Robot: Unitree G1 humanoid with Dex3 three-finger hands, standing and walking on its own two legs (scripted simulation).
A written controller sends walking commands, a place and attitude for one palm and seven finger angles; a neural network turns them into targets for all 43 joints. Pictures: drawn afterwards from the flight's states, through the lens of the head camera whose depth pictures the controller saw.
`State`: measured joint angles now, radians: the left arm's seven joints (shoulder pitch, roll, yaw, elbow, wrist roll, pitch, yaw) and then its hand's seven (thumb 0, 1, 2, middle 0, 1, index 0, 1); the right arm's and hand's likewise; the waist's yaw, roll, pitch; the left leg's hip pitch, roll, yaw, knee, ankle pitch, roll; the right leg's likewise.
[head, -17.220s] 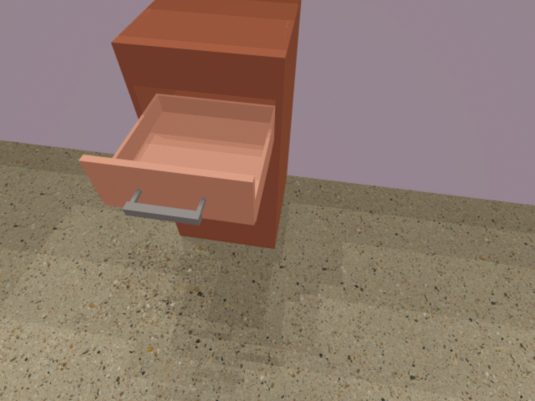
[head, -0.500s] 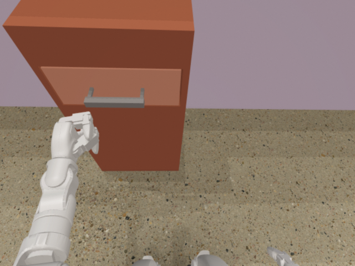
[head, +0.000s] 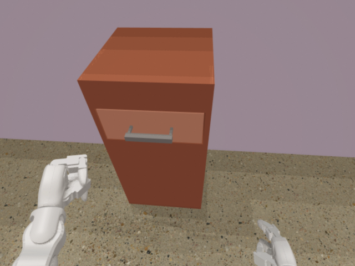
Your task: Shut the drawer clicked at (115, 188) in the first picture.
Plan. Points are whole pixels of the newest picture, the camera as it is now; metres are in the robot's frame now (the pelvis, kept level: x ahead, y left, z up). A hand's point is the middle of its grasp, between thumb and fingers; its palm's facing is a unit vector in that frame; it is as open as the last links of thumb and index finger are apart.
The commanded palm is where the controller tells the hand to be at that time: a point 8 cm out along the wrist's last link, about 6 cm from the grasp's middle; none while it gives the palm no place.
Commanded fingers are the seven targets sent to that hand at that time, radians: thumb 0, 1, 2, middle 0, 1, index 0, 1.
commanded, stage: draw the hand back to the body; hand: left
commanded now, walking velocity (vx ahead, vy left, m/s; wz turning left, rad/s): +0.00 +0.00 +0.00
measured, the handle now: (149, 133) +0.57 +0.16 -0.09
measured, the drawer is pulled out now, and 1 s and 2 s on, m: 0.00 0.00 0.00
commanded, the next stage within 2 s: step back with the hand held close in 0.48 s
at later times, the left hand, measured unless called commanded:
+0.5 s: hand (38, 212) +0.16 +0.23 +0.16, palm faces +0.41 -0.83 -0.38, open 3.2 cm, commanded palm +0.11 +0.27 +0.18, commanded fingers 0.00 0.90 0.90 -1.40 -1.60 -1.40 -1.60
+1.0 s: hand (40, 216) +0.16 +0.23 +0.16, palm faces +0.28 -0.82 -0.50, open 3.2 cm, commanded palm +0.10 +0.28 +0.18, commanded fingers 0.00 0.90 0.90 -1.40 -1.60 -1.40 -1.60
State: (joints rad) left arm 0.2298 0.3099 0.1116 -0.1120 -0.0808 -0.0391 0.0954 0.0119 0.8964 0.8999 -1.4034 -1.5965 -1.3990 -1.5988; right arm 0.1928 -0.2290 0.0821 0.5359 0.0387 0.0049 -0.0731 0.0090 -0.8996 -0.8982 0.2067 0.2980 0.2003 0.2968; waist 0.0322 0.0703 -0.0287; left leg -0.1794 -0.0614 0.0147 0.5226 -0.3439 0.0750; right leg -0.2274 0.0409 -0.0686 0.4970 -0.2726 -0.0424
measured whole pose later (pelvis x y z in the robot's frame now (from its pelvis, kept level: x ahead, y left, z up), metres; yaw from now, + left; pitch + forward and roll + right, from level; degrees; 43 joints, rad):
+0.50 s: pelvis -0.02 -0.01 +0.01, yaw +0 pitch -5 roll -1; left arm 0.53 0.32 0.28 -0.44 -0.08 -0.10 0.10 0.01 0.89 0.90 -1.41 -1.60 -1.41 -1.60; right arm 0.21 -0.24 0.04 0.60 0.02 -0.09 -0.06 0.01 -0.90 -0.90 0.21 0.30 0.20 0.30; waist 0.06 0.08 0.01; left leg -0.08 -0.05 0.01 0.46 -0.30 0.06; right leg -0.12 0.05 -0.08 0.42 -0.22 -0.06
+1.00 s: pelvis -0.04 +0.00 +0.00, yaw +0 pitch +1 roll +0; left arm 0.66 0.41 0.35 -0.53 -0.06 -0.21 0.12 0.01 0.89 0.90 -1.41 -1.60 -1.40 -1.60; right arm 0.22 -0.25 -0.03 0.58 0.01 -0.02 -0.06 0.01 -0.90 -0.90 0.21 0.30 0.20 0.30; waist -0.02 0.03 0.02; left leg -0.24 -0.07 0.03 0.48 -0.26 0.08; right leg -0.30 0.03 -0.06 0.47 -0.19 -0.04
